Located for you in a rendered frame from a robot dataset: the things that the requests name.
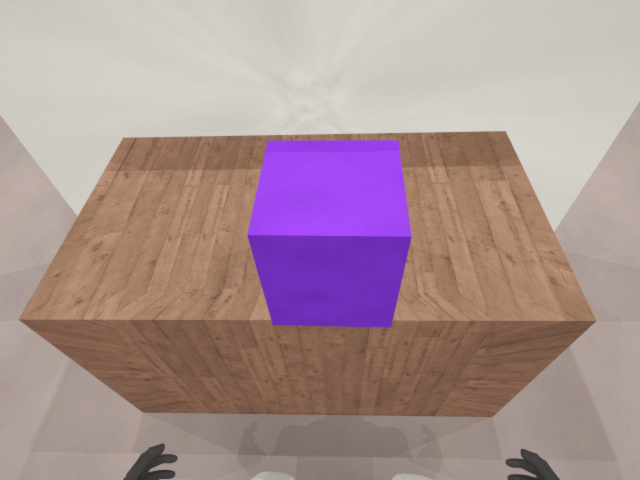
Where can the robot left hand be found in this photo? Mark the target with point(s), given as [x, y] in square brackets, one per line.
[148, 460]

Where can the carton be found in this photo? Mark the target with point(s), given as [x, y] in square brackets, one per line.
[330, 232]

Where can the pedestal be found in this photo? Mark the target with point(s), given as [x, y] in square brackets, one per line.
[155, 291]

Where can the robot right hand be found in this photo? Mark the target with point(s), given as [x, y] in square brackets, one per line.
[532, 463]

